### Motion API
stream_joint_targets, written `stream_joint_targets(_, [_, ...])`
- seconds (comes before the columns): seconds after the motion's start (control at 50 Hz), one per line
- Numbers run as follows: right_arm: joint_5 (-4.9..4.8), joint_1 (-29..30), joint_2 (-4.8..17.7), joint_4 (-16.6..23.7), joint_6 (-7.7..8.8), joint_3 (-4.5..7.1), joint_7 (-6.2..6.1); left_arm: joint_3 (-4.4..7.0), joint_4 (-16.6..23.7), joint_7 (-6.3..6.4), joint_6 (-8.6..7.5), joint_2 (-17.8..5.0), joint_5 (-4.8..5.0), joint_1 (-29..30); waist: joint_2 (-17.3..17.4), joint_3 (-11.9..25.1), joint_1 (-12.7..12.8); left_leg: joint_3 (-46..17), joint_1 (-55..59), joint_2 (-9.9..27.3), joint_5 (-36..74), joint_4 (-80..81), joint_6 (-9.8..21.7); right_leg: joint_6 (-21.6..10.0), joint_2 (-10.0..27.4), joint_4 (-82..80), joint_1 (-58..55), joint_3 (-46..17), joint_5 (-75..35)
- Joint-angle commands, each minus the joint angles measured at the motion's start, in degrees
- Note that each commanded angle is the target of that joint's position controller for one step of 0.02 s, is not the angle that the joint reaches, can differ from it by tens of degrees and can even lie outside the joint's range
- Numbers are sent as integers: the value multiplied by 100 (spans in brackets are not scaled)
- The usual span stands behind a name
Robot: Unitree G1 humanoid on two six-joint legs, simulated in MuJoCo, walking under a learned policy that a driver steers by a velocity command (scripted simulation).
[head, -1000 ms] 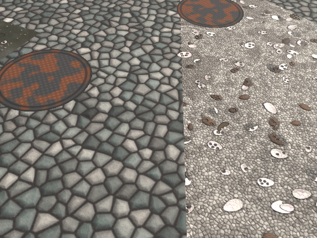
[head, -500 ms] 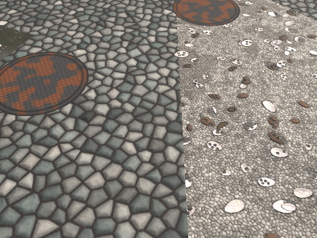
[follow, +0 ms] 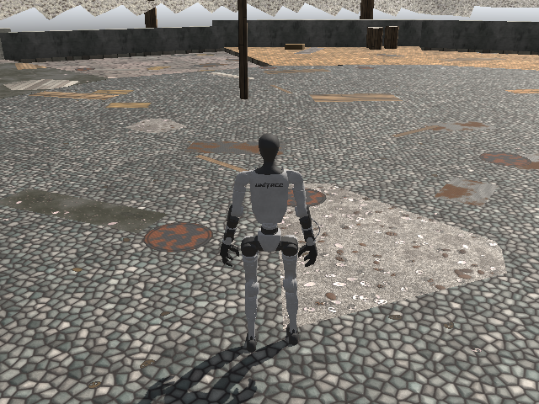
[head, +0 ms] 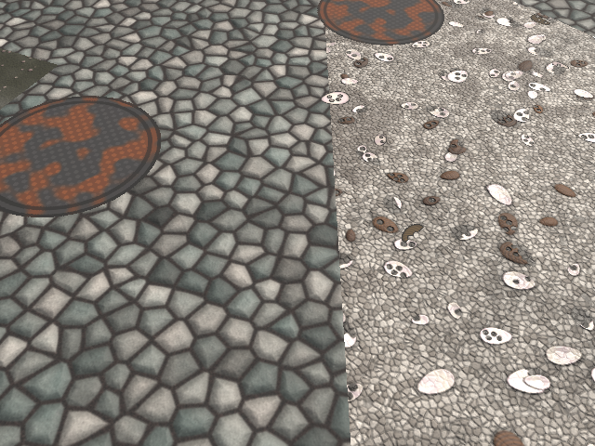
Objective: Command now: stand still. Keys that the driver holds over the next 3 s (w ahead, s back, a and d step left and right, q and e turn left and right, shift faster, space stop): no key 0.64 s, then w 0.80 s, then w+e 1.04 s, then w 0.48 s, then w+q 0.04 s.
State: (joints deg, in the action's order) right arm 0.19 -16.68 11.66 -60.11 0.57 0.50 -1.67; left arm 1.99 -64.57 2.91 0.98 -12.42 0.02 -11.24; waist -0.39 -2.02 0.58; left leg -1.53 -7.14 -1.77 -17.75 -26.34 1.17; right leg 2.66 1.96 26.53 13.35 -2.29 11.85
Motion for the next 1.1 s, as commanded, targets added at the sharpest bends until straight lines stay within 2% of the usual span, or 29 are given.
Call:
stream_joint_targets(0.02, [-3, -339, 564, 70, 35, 88, -16, 74, 107, 20, -34, -573, 1, -167, 58, -98, -7, -183, -681, 239, 891, 630, 41, -153, -6, -244, -415, 53, -737])
stream_joint_targets(0.64, [-26, -745, 356, -152, 43, 41, -33, 7, 52, 35, -39, -383, 21, -560, 45, -192, -33, -91, -747, 215, 833, 585, 13, -201, -53, -195, -330, 47, -737])
stream_joint_targets(0.66, [-24, -849, 303, -209, 36, 30, -41, -11, 0, 37, -34, -305, 16, -657, 80, -56, -35, -58, -697, 176, 264, 646, 33, -202, -134, -171, -392, 140, -239])
stream_joint_targets(0.68, [-56, -885, 371, -221, 18, 59, -61, -9, -9, 44, -27, -293, 38, -659, 161, -139, -57, -101, -780, 156, -684, 718, 118, -221, -290, 2, -270, 299, 533])
stream_joint_targets(0.7, [-94, -843, 554, -168, 4, 119, -85, 10, 12, 50, -37, -318, 67, -642, 351, -304, -83, -311, -918, 255, -1747, 824, 286, -260, -466, 308, 17, 492, 1420])
stream_joint_targets(0.72, [-126, -875, 692, -114, 10, 165, -99, 16, 86, 38, -80, -323, 64, -525, 529, -557, -145, -715, -1043, 532, -2603, 1060, 489, -304, -526, 628, 450, 567, 1863])
stream_joint_targets(0.74, [-161, -1036, 874, -99, 52, 230, -92, -10, 207, 3, -166, -216, 56, -327, 825, -741, -260, -1383, -1010, 1005, -3128, 1380, 758, -324, -515, 1127, 840, 649, 1700])
stream_joint_targets(0.76, [-189, -1026, 1067, -52, 104, 308, -90, -28, 297, -57, -272, -159, 74, -246, 1112, -890, -285, -2061, -960, 1560, -3283, 1699, 1060, -384, -344, 1735, 1212, 582, 1359])
stream_joint_targets(0.78, [-188, -963, 1094, -5, 159, 341, -84, -28, 382, -120, -380, -172, 106, -138, 1129, -1066, -292, -2485, -995, 1908, -3129, 1869, 1276, -476, -113, 2129, 1494, 393, 1299])
stream_joint_targets(0.8, [-158, -866, 998, 54, 213, 329, -67, -14, 458, -175, -471, -201, 153, -73, 1059, -1171, -243, -2557, -856, 2013, -2740, 1864, 1318, -565, 47, 2264, 1764, 274, 1526])
stream_joint_targets(0.82, [-171, -744, 922, 118, 246, 321, -43, -5, 508, -219, -552, -224, 191, -89, 968, -1181, -166, -2342, -679, 1948, -2300, 1757, 1216, -650, 147, 1988, 1817, 234, 1677])
stream_joint_targets(0.84, [-220, -581, 907, 176, 255, 320, -23, 6, 492, -255, -621, -219, 218, -246, 898, -1090, -18, -1954, -717, 1764, -1911, 1564, 1030, -719, 144, 1306, 1379, 308, 1533])
stream_joint_targets(0.86, [-264, -371, 906, 240, 239, 317, -4, 39, 311, -279, -665, -196, 216, -681, 742, -907, 217, -1405, -1077, 1416, -1531, 1262, 830, -712, -70, 482, 366, 606, 930])
stream_joint_targets(0.88, [-255, -380, 887, 269, 224, 309, 14, 117, 50, -285, -663, -259, 177, -1207, 558, -640, 355, -1010, -1438, 1069, -1091, 810, 712, -584, -400, 223, -631, 823, 358])
stream_joint_targets(0.9, [-219, -240, 829, 352, 258, 276, 20, 206, -122, -291, -653, -403, 145, -1841, 153, -369, 612, -559, -1824, 716, -215, -186, 533, -619, -192, -15, -1431, 325, 302])
stream_joint_targets(0.92, [-147, -155, 430, 509, 332, 163, 36, 355, -183, -256, -655, -996, 152, -2655, -1349, 33, 834, 281, -2672, 82, -249, -2337, 142, -1116, 1098, -1005, -2225, -1767, 963])
stream_joint_targets(0.94, [-239, -218, 183, 654, 442, 122, 32, 341, -196, -337, -737, -1227, 61, -2957, -1949, 258, 741, -117, -3485, -242, -1337, -3804, 131, -1846, 2077, -1898, -2367, -4127, 1814])
stream_joint_targets(0.96, [-337, -130, 438, 684, 520, 174, 60, 203, -21, -339, -811, -836, 46, -2227, -966, -287, 385, -480, -3933, 232, -1045, -4601, 284, -1826, 2190, -1865, -1927, -3923, 2151])
stream_joint_targets(0.98, [-337, -2, 512, 697, 582, 188, 117, 130, 179, -357, -840, -587, 60, -1702, -563, -546, 248, -490, -4037, 504, -404, -4704, 425, -1613, 1895, -1834, -1609, -3056, 1947])
stream_joint_targets(1.0, [-277, 13, 546, 659, 621, 227, 128, 85, 311, -392, -831, -541, 49, -1364, -358, -561, 119, -378, -3930, 695, 110, -4433, 472, -1422, 1591, -1897, -1441, -2336, 1365])
stream_joint_targets(1.02, [-204, 134, 749, 653, 626, 321, 133, 24, 365, -410, -798, -371, 42, -1284, -285, -572, 92, -262, -3805, 813, 445, -4088, 473, -1214, 1276, -1923, -1416, -1658, 532])
stream_joint_targets(1.04, [-193, 145, 715, 653, 604, 349, 172, -6, 332, -397, -757, -332, 13, -1420, -496, -492, 81, -165, -3573, 881, 652, -3843, 425, -1136, 1139, -1919, -1353, -1237, -69])
stream_joint_targets(1.06, [-167, 173, 652, 627, 583, 355, 215, -43, 283, -377, -716, -206, 9, -1686, -451, -403, 130, -18, -3518, 876, 740, -3771, 378, -1050, 934, -1795, -1475, -816, -1060])
stream_joint_targets(1.08, [-171, 277, 485, 675, 537, 332, 244, -30, 248, -343, -691, -366, -15, -1833, -536, -362, 117, 94, -3575, 853, 860, -3579, 281, -1149, 977, -1835, -1480, -738, -1273])
stream_joint_targets(1.1, [-165, 519, 435, 760, 502, 319, 244, -23, 258, -306, -677, -440, -30, -1893, -379, -398, 138, 128, -3681, 882, 967, -3382, 191, -1218, 982, -1911, -1453, -676, -1410])
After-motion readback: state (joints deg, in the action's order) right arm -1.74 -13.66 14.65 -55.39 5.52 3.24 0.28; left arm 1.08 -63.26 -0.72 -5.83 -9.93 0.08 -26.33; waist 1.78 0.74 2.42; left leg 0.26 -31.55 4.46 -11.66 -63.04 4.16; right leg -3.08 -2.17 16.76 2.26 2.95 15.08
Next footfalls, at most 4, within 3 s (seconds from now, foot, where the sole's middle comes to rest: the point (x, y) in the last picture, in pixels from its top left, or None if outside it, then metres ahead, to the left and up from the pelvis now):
1.38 left None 0.47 0.08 -0.78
1.96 right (382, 347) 0.76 -0.18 -0.78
2.46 left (346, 242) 1.10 -0.10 -0.78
2.96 right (468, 231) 1.15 -0.47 -0.78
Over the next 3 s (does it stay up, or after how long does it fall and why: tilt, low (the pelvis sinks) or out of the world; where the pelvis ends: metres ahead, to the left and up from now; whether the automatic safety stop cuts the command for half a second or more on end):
stays up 1.11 -0.30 -0.01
